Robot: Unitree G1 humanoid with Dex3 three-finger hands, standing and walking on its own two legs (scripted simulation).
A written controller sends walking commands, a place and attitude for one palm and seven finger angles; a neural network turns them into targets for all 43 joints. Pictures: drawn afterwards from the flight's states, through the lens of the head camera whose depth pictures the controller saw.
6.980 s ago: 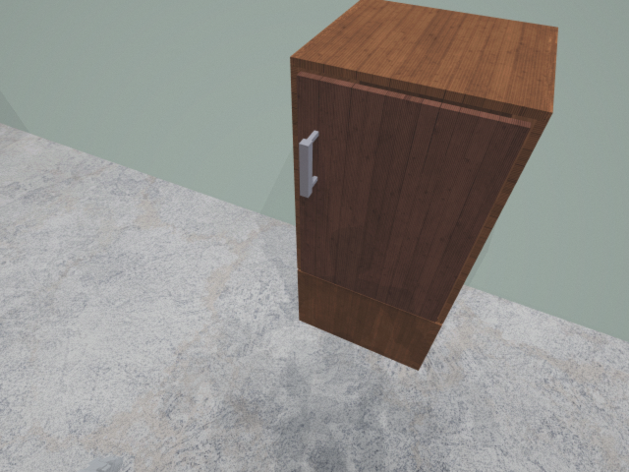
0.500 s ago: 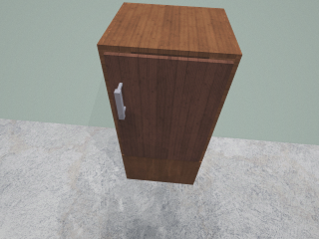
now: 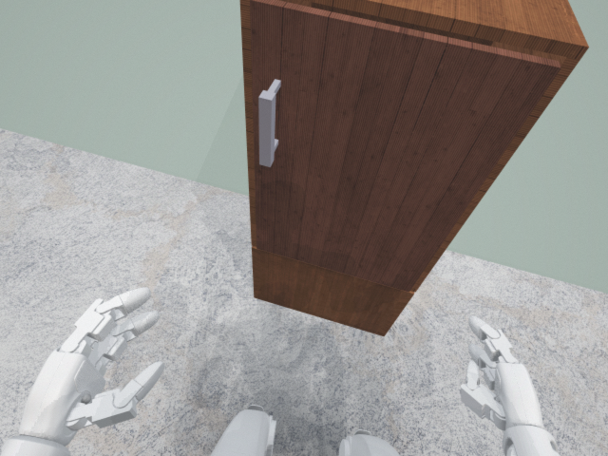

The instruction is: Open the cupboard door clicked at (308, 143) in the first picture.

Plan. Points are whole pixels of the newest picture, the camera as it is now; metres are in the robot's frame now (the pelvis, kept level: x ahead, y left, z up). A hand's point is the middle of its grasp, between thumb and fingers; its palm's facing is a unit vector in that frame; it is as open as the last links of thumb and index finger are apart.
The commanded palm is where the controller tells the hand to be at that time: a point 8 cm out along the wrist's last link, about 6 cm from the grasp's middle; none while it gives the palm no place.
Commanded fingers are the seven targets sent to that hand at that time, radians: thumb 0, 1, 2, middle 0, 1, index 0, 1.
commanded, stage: raise the hand with hooked fingers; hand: left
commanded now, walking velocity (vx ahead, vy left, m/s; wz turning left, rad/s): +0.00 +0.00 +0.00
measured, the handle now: (271, 124) +0.58 +0.13 +0.09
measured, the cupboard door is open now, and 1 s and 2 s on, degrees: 0 0 0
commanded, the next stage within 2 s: move the hooked fingers beside the handle in 1.56 s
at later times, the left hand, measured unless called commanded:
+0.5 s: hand (119, 314) +0.25 +0.25 +0.06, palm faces -0.15 -0.99 -0.05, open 12.3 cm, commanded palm +0.23 +0.30 +0.08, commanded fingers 0.00 -0.34 0.37 -0.29 -1.10 -0.29 -1.10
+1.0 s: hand (88, 263) +0.29 +0.29 +0.09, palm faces -0.13 -0.99 -0.06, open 14.0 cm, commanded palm +0.27 +0.34 +0.10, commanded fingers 0.00 -0.50 0.30 -0.30 -1.20 -0.30 -1.20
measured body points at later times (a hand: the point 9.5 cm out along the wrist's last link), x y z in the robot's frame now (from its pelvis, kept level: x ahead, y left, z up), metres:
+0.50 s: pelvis +0.01 +0.01 +0.01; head +0.09 +0.03 +0.46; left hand +0.25 +0.30 +0.07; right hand +0.17 -0.25 -0.05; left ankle +0.04 +0.09 -0.64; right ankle +0.02 -0.11 -0.64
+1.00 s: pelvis +0.01 +0.02 +0.03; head +0.07 +0.05 +0.48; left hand +0.29 +0.34 +0.10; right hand +0.18 -0.22 -0.03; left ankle +0.04 +0.09 -0.64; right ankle +0.02 -0.11 -0.64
